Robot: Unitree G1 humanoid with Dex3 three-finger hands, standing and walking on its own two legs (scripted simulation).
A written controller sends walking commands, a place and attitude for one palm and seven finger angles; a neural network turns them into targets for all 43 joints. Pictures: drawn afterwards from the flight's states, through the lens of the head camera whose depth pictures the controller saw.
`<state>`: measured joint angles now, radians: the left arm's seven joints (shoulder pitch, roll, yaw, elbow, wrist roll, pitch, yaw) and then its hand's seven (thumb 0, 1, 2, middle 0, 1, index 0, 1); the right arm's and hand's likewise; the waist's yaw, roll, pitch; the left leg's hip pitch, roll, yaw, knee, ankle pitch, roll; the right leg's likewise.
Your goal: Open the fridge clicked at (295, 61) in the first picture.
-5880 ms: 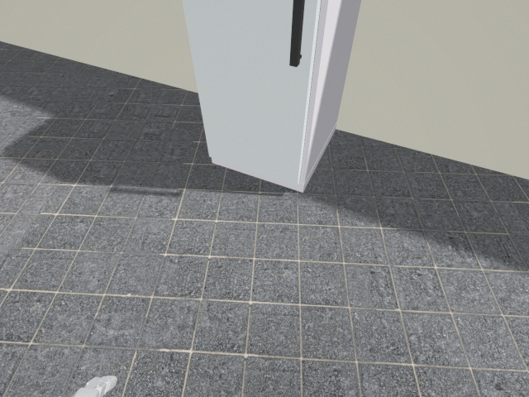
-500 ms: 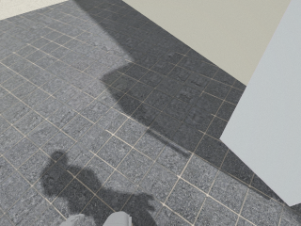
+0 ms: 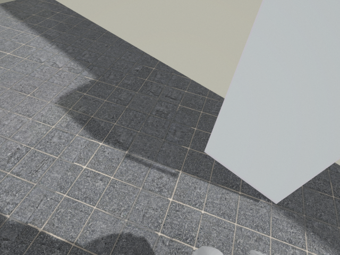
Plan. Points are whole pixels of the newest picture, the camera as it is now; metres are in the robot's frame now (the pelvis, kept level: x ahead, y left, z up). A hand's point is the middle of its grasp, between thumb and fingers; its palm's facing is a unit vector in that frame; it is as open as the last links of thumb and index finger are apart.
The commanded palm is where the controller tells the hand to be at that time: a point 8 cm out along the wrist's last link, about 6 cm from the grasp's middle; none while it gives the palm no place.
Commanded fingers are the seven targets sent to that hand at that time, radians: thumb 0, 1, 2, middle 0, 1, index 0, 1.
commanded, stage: turn to face it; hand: right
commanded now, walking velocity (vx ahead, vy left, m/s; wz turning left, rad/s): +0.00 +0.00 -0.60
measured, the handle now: out of the picture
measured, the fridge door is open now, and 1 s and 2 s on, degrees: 0 0 0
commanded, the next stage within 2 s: take the last steps up to it in 0.92 s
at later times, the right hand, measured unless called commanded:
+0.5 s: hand out of the picture -0.01 -0.31 -0.17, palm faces +0.32 +0.92 -0.24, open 7.4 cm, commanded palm none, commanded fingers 0.00 -0.90 -0.90 0.20 0.30 0.20 0.30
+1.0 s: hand out of the picture -0.01 -0.23 -0.15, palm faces +0.44 +0.86 -0.27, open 7.4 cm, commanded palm none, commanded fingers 0.00 -0.90 -0.90 0.20 0.30 0.20 0.30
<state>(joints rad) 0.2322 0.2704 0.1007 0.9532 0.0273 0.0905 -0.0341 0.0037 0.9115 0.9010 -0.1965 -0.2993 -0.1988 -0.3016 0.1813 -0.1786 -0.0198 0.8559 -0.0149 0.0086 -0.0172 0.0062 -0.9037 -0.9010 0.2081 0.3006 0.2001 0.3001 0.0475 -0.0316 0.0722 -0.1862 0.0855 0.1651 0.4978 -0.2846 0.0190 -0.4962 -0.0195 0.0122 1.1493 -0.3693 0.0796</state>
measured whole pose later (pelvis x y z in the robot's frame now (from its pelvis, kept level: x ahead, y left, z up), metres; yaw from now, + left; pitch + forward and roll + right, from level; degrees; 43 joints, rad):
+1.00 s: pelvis -0.01 -0.02 +0.00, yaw -28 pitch -1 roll -1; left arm 0.27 0.23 0.08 0.99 0.02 0.07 -0.01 0.00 0.91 0.90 -0.20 -0.30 -0.20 -0.30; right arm 0.19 -0.17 -0.02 0.91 -0.01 0.01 -0.02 0.01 -0.91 -0.90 0.21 0.30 0.20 0.30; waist 0.04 -0.05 0.05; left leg -0.20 0.03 0.07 0.49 -0.28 0.03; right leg -0.47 0.04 0.06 1.07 -0.41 0.04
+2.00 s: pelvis +0.17 -0.14 -0.01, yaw -32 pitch -2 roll +2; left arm 0.33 0.15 0.06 1.08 0.03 -0.01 0.01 0.00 0.91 0.90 -0.20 -0.30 -0.20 -0.30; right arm 0.16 -0.16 -0.05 1.03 -0.01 -0.05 -0.02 -0.01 -0.94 -0.90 0.21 0.30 0.20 0.30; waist 0.05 -0.03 0.06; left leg -0.26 0.00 0.17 0.50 -0.21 0.05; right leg -0.46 -0.11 -0.05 1.08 -0.38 0.00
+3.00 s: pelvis +0.22 -0.12 +0.00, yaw -32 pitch +0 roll -3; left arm 0.24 0.21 0.06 1.04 0.02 0.05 0.00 0.00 0.91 0.90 -0.19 -0.30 -0.20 -0.30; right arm 0.27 -0.16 -0.05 1.04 -0.03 0.00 -0.02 0.01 -0.91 -0.90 0.21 0.30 0.20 0.30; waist -0.05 0.00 0.03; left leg -0.29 0.07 0.06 0.44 -0.16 0.01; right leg -0.25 -0.02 -0.03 0.65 -0.40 0.03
